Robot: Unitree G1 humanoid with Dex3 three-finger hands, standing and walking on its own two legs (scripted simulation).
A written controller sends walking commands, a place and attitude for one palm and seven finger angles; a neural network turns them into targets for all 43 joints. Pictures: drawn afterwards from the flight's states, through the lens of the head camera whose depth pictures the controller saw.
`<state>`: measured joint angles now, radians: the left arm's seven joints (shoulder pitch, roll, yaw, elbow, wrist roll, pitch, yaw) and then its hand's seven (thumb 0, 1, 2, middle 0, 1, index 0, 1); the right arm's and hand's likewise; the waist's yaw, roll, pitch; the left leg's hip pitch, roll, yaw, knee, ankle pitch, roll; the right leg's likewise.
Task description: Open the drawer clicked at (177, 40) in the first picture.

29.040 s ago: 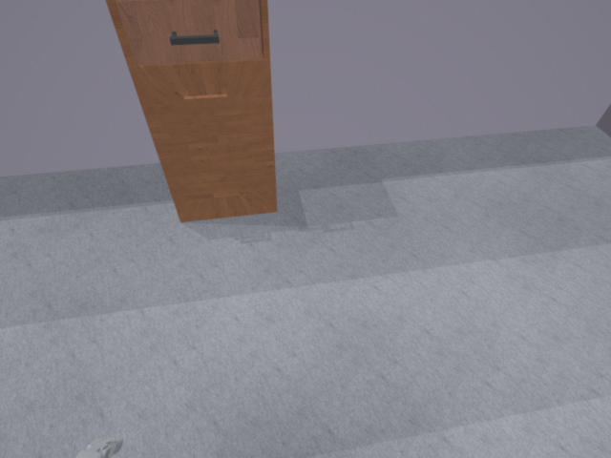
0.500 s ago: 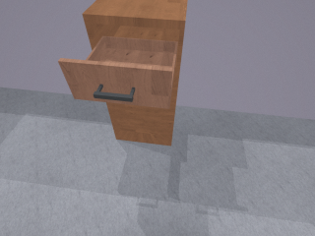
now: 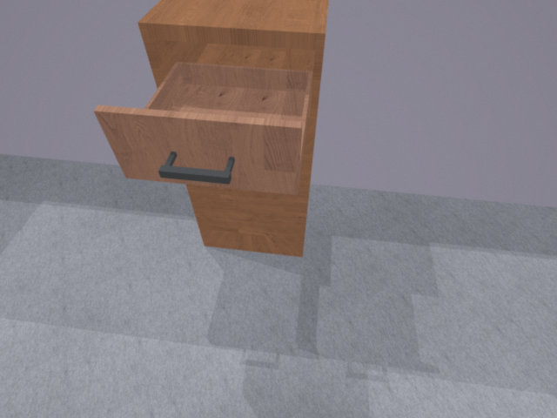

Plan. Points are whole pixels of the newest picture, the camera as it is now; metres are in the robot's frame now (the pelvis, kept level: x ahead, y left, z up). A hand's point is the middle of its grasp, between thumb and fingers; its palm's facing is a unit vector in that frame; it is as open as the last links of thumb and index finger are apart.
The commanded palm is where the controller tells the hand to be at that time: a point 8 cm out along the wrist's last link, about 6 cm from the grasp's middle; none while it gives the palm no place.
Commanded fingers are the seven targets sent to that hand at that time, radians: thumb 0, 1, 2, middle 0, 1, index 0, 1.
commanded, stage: stand and wait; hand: left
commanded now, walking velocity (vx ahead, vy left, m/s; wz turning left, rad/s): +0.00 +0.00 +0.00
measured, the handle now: (198, 167) +0.54 +0.19 +0.03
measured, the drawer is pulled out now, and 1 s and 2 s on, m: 0.30 0.30 0.30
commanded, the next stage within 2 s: none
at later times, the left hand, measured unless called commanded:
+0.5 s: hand out of the picture +0.01 +0.16 -0.18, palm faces +0.05 -0.98 -0.19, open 7.4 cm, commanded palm none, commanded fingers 0.00 0.90 0.90 -0.20 -0.30 -0.20 -0.30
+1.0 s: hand out of the picture +0.02 +0.16 -0.17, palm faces +0.05 -0.98 -0.20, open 7.4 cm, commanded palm none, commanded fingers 0.00 0.90 0.90 -0.20 -0.30 -0.20 -0.30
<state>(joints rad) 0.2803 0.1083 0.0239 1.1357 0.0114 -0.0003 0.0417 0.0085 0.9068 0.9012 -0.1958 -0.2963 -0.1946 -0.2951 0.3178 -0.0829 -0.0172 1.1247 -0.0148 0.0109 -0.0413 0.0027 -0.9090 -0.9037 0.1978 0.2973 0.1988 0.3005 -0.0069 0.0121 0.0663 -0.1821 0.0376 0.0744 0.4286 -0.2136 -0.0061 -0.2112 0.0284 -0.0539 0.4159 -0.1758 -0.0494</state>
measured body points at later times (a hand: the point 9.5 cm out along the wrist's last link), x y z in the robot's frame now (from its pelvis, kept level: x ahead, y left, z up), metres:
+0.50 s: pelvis +0.02 +0.00 +0.00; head +0.04 -0.01 +0.45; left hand +0.01 +0.21 -0.16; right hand +0.00 -0.20 -0.17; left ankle +0.01 +0.12 -0.74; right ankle +0.03 -0.09 -0.74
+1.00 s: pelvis +0.03 -0.01 +0.00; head +0.05 -0.01 +0.45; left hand +0.02 +0.21 -0.16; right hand +0.01 -0.21 -0.16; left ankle +0.01 +0.12 -0.74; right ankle +0.03 -0.09 -0.74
